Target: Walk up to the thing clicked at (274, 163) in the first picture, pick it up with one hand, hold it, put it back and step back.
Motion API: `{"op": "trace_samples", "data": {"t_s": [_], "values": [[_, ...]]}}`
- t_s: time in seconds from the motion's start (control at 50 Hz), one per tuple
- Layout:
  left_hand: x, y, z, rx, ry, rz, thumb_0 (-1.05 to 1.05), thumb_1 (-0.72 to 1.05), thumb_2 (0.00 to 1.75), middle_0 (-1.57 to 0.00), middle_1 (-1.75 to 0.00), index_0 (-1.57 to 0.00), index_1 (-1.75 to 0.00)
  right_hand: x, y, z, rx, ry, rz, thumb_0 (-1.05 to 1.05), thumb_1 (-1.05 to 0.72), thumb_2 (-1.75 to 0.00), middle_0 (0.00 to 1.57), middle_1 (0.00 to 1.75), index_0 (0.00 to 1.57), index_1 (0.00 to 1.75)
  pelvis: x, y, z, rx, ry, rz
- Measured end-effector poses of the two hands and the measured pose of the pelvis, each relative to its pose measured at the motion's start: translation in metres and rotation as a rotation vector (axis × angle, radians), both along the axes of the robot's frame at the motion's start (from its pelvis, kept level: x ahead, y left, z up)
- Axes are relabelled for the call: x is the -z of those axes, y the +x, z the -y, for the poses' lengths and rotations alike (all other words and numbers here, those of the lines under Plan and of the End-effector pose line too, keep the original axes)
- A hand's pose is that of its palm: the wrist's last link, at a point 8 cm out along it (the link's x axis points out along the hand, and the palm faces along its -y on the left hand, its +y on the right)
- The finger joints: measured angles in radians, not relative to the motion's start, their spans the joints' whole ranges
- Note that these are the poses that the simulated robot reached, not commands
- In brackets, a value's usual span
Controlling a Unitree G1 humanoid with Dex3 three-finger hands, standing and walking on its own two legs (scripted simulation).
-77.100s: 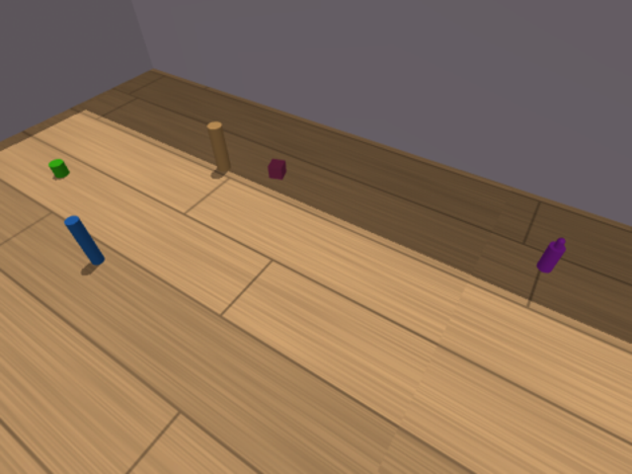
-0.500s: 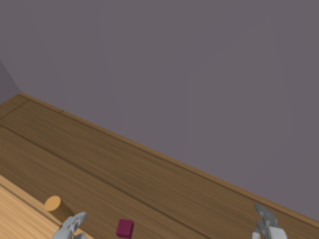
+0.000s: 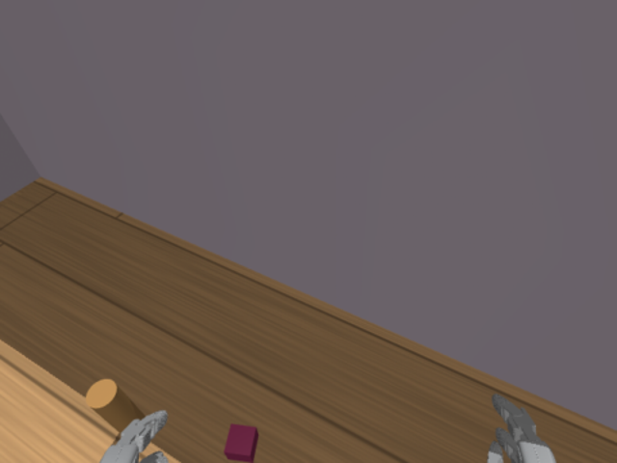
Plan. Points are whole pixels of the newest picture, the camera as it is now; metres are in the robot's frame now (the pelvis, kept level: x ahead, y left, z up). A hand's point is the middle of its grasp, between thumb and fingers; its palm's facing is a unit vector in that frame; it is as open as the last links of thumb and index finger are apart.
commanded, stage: home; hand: left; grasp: from above
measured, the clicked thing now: (242, 443) +0.38 +0.20 -0.68
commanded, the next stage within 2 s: stand in 1.60 s
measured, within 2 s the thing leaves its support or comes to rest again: neither
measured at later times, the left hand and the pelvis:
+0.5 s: hand out of the picture +0.16 +0.18 -0.04, palm faces +0.05 -0.98 -0.20, open 7.4 cm; pelvis +0.00 +0.00 +0.00, yaw +0 degrees
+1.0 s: hand out of the picture +0.13 +0.23 -0.10, palm faces +0.01 -0.94 -0.33, open 7.5 cm; pelvis -0.01 +0.00 +0.02, yaw -1 degrees
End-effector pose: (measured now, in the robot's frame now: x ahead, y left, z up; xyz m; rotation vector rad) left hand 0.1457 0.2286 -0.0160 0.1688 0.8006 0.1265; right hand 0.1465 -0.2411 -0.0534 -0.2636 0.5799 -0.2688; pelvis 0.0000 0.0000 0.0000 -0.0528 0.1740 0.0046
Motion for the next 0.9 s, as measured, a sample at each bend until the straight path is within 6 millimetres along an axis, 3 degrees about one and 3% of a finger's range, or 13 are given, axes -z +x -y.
{"op": "trace_samples", "data": {"t_s": [0.78,0.9], "values": [[0.000,0.000,0.001,0.000,-0.001,-0.001,0.01,0.90,0.89,-0.20,-0.30,-0.20,-0.30,0.000,0.002,0.001,0.003,0.004,0.001,0.01,-0.90,-0.90,0.20,0.30,0.21,0.30,0.000,0.001,0.001,-0.001,0.000,-0.002],[0.029,0.001,-0.022,0.053,0.119,-0.006,0.01,0.90,0.89,-0.20,-0.30,-0.21,-0.30,0.019,-0.012,0.014,-0.148,-0.044,-0.307,0.01,-0.90,-0.90,0.21,0.30,0.21,0.30,-0.013,-0.010,0.001,0.012,0.043,0.114]]}}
